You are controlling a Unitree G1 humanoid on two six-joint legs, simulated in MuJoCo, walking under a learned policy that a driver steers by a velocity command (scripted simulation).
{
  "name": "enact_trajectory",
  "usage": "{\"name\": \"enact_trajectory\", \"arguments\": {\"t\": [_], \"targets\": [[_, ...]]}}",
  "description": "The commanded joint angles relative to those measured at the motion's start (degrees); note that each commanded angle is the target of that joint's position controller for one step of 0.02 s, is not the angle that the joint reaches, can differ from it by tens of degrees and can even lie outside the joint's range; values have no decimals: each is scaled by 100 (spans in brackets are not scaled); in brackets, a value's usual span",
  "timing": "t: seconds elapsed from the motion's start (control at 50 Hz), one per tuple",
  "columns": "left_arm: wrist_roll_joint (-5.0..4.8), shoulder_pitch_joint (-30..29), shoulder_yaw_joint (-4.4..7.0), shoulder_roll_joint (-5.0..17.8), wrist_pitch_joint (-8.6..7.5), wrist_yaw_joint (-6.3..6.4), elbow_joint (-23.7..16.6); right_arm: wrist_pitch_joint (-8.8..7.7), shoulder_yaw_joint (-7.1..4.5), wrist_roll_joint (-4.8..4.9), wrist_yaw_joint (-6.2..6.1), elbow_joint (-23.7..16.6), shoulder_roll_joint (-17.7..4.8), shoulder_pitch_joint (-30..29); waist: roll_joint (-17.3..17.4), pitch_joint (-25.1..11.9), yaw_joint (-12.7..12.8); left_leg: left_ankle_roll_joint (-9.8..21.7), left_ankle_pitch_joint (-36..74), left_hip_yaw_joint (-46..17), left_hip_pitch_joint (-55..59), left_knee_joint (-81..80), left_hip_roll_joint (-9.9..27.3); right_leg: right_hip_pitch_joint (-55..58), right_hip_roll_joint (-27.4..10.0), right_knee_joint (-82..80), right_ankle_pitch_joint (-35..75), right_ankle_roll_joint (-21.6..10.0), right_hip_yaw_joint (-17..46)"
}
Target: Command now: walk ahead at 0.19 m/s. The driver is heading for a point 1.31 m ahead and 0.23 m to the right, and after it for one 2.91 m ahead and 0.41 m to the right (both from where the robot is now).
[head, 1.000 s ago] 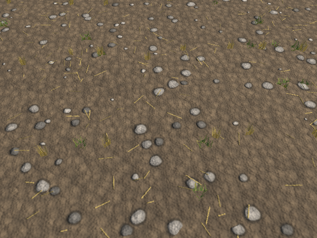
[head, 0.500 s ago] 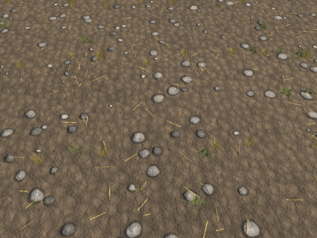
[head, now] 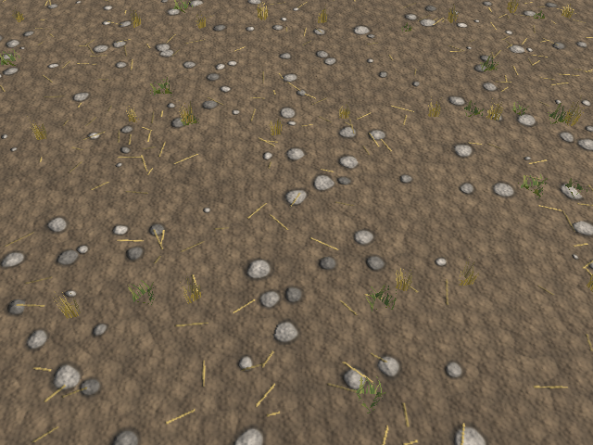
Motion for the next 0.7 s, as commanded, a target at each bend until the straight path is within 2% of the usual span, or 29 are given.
{"name": "enact_trajectory", "arguments": {"t": [0.02, 0.06, 0.1, 0.12, 0.14, 0.16, 0.18, 0.2, 0.22, 0.24, 0.26, 0.28, 0.3, 0.32, 0.34, 0.36, 0.42, 0.44, 0.48, 0.52, 0.56, 0.58, 0.6, 0.62, 0.64, 0.66, 0.68, 0.7], "targets": [[-80, 247, 87, 505, -188, 13, -238, -204, -133, 80, 8, -183, -656, 242, 152, 810, -63, 500, -2383, -764, -313, -861, 467, -1312, -210, -515, -1847, -444, 331], [-81, 104, 73, 392, -347, -55, -359, -356, -179, 106, 68, -118, -746, 657, 364, 707, -206, 776, -2423, -1479, 88, -1120, 910, -1709, -159, 18, -1318, -433, 207], [-91, -48, 36, 185, -449, -145, -504, -425, -243, 93, 114, -65, -965, 1002, 912, 494, -232, 1244, -2695, -2779, 400, -1822, 1645, -1869, 57, 865, -505, -422, -139], [-96, -95, 49, 232, -471, -175, -541, -443, -245, 59, 115, -121, -984, 951, 888, 485, -182, 1351, -2657, -3101, 174, -2013, 1824, -1687, 32, 1051, -435, -503, -85], [-104, -5, 60, 248, -492, -195, -530, -460, -240, 47, 116, -236, -1005, 731, 837, 491, -35, 1318, -2533, -3051, -122, -2061, 1821, -1396, 1, 1014, -504, -599, -38], [-123, 300, 45, 175, -514, -209, -437, -465, -239, 90, 125, -389, -1049, 345, 880, 535, 210, 1186, -2279, -2725, -483, -1956, 1705, -910, -19, 459, -462, -705, -60], [-128, 729, 67, 199, -533, -199, -259, -447, -221, 149, 139, -576, -992, -135, 746, 583, 501, 897, -1814, -2037, -1114, -1681, 1328, 33, 8, -375, -225, -783, -81], [-104, 1340, 160, 462, -527, -169, -33, -453, -178, 161, 152, -752, -819, -543, 273, 521, 761, 521, -1024, -1212, -1920, -790, 825, 1072, -270, -854, 29, -825, 423], [-123, 2195, 344, 1094, -540, -156, 207, -547, -82, 163, 180, -974, -406, -795, -1270, 291, 939, 44, -222, 130, -2923, 1250, -11, 2018, -1313, -1693, -378, -1223, 2218], [-37, 2428, 377, 1310, -593, -221, 186, -672, -93, 126, 179, -1114, -513, -892, -1735, 357, 956, 6, -1034, 42, -3893, 2546, -144, 2404, -2192, -2005, 336, -1667, 3727], [55, 2089, 245, 881, -639, -220, 77, -731, -137, 135, 222, -1038, -663, -775, -850, 471, 665, 107, -911, -355, -4318, 3409, 183, 2483, -2176, -1767, 924, -1588, 3430], [58, 1802, 184, 713, -655, -245, -47, -750, -122, 166, 285, -932, -604, -518, -584, 401, 461, 198, -484, -411, -4467, 3755, 312, 2531, -1967, -1707, 1460, -1404, 2847], [26, 1562, 157, 722, -634, -281, -134, -760, -127, 145, 313, -900, -577, -478, -381, 391, 333, 233, -119, -357, -4513, 3738, 466, 2454, -1830, -1777, 1909, -1244, 2354], [10, 1419, 96, 610, -580, -293, -183, -753, -154, 111, 330, -922, -599, -568, -299, 448, 261, 235, 160, -320, -4418, 3523, 609, 2268, -1713, -1855, 2454, -1078, 1890], [34, 1401, 38, 467, -514, -286, -202, -732, -154, 101, 358, -963, -526, -652, -367, 449, 232, 190, 348, -208, -4171, 3313, 664, 2016, -1532, -1959, 2706, -963, 1514], [63, 1410, 9, 424, -469, -268, -228, -701, -129, 92, 390, -996, -418, -727, -430, 446, 218, 130, 599, -84, -3920, 3057, 648, 1749, -1379, -2060, 2839, -913, 1233], [107, 1203, 13, 678, -449, -171, -415, -626, 4, 45, 434, -1341, -157, -1566, -404, 718, 298, -30, 1631, 265, -2788, 1387, 382, 514, -929, -2438, 2744, -827, 525], [97, 1289, 40, 815, -467, -145, -417, -612, 39, 47, 444, -1450, -121, -1839, -458, 776, 359, -39, 1885, 374, -2402, 927, 265, 271, -929, -2614, 2676, -844, 463], [32, 1469, 98, 978, -514, -132, -343, -580, 36, 90, 464, -1614, -278, -2090, -609, 858, 351, 39, 2079, 356, -2069, 421, 194, 368, -1088, -2766, 2679, -865, 450], [-33, 1480, 136, 984, -534, -143, -299, -585, 6, 117, 491, -1751, -468, -2212, -614, 859, 265, 213, 2078, 266, -2039, -5, 180, 893, -1254, -2581, 3173, -785, 378], [-12, 1369, 189, 1096, -500, -148, -315, -618, -106, 99, 505, -1764, -728, -1913, -747, 432, -18, 409, 1860, 321, -1492, -132, -17, 1454, -1381, -1906, 4997, -642, 282], [14, 1293, 219, 1161, -447, -144, -331, -616, -199, 104, 488, -1652, -898, -1422, -899, 25, -296, 517, 1671, 416, -877, -53, -188, 1626, -1384, -1261, 6087, -563, 203], [42, 1185, 210, 1140, -387, -148, -369, -593, -334, 122, 450, -1372, -1122, -468, -926, -522, -761, 669, 1659, 496, 294, -90, -329, 1403, -1203, -160, 6654, -431, 41], [87, 1033, 166, 1076, -378, -170, -496, -550, -444, 92, 395, -1115, -1375, 552, -789, -1133, -1194, 918, 1589, -190, 2074, 125, 289, 148, -1021, 1321, 5606, -277, 31], [53, 1760, -63, 218, -467, -273, -596, -533, -550, -91, 372, -968, -1898, 1364, 804, -2309, -819, 1949, 231, -3173, 4284, -309, 2045, -2116, 47, 3968, 1817, 88, 86], [-71, 1585, -54, 305, -661, -333, -480, -511, -401, -90, 383, -880, -1471, 1326, 1075, -2674, -865, 1975, -375, -4732, 4134, -1487, 2338, -2698, 355, 5019, -812, -53, 1025], [-245, 906, 90, 764, -744, -336, -764, -552, -307, -5, 410, -950, -1198, 634, 983, -1501, -702, 1608, -482, -3847, 3198, -1681, 2092, -3306, -21, 5287, -577, -177, 914], [-262, 439, 111, 903, -772, -285, -922, -594, -220, 9, 428, -1101, -944, 5, 431, -835, -484, 1391, -26, -2942, 2050, -1831, 1912, -3198, -373, 5032, -7, -251, 715]]}}
Velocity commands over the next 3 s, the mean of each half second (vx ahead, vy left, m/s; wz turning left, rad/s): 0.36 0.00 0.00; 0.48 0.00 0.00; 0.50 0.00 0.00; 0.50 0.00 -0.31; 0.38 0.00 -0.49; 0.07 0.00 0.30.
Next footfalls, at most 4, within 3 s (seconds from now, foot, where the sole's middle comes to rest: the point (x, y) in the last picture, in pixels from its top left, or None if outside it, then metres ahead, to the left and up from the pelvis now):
0.62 left None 0.43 0.10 -0.77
1.16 right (372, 362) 0.73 -0.15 -0.77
1.70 left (277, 261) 1.04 0.09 -0.77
2.26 right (379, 202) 1.28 -0.23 -0.77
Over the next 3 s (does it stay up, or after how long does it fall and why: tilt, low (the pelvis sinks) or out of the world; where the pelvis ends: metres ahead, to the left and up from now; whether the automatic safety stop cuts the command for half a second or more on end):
stays up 1.34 -0.14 0.01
